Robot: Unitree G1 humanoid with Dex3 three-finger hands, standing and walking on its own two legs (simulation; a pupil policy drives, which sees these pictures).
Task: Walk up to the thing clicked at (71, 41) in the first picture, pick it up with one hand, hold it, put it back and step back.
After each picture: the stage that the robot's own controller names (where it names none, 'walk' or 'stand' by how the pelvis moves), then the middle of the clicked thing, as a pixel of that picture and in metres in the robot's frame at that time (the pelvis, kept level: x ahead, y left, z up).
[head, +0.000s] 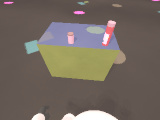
stand; (70, 38) +0.80 +0.23 +0.00
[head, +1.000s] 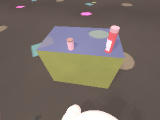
walk; (70, 44) +0.70 +0.25 +0.00
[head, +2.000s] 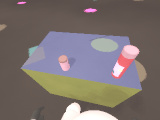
stand; (64, 63) +0.41 +0.22 +0.02
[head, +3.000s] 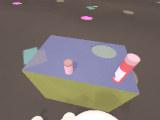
stand; (68, 67) +0.41 +0.17 +0.00
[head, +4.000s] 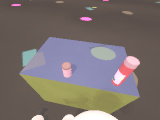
stand; (67, 70) +0.39 +0.18 +0.00
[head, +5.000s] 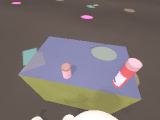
stand; (66, 71) +0.37 +0.18 -0.01
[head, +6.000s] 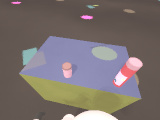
stand; (67, 70) +0.38 +0.17 -0.01
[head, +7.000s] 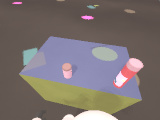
stand; (67, 71) +0.37 +0.17 -0.01
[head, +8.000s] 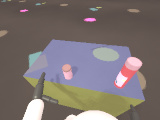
rise first; (67, 72) +0.37 +0.19 +0.00
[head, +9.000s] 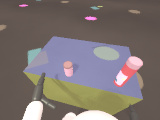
go down; (68, 69) +0.39 +0.19 +0.00
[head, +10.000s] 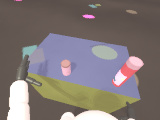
go down; (66, 68) +0.39 +0.18 +0.01
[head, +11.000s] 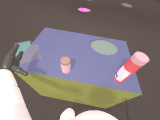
go down; (65, 65) +0.39 +0.17 +0.03
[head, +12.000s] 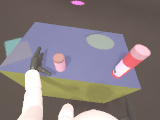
close in; (59, 63) +0.38 +0.18 +0.06
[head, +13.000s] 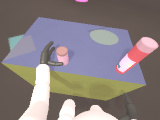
close; (62, 56) +0.41 +0.17 +0.08
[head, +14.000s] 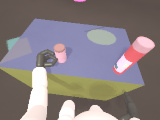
lift; (60, 53) +0.44 +0.19 +0.08
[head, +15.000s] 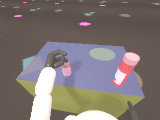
lift; (66, 68) +0.40 +0.19 +0.04
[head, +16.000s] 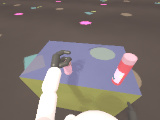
close; (67, 67) +0.42 +0.18 +0.02
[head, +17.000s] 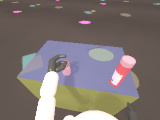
stand; (66, 68) +0.41 +0.19 +0.01
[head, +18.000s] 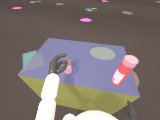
stand; (67, 66) +0.42 +0.19 +0.01
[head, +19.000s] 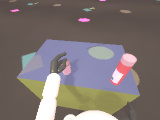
stand; (66, 67) +0.42 +0.19 +0.01
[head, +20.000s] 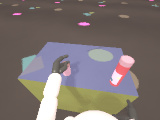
stand; (66, 68) +0.42 +0.19 +0.01
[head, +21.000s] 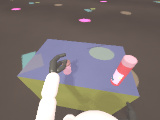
stand; (66, 67) +0.42 +0.19 +0.01
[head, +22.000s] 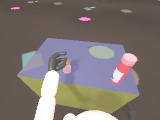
stand; (66, 66) +0.42 +0.19 +0.01
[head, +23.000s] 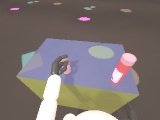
stand; (65, 66) +0.42 +0.19 +0.01
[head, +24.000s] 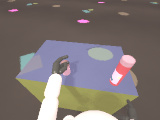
stand; (65, 68) +0.41 +0.19 +0.01
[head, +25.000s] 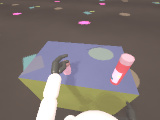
stand; (66, 67) +0.42 +0.19 +0.01
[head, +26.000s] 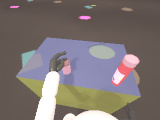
stand; (66, 66) +0.41 +0.19 +0.01
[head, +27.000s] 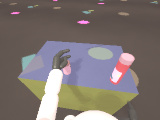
stand; (66, 67) +0.43 +0.19 +0.01
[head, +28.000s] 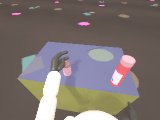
stand; (66, 68) +0.42 +0.19 +0.01
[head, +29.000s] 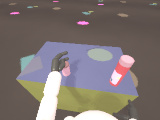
stand; (65, 68) +0.41 +0.19 +0.01
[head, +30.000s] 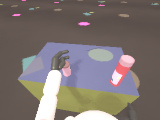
stand; (66, 68) +0.42 +0.19 +0.01
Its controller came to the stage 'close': yes
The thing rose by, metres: 0.00
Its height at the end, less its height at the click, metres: +0.00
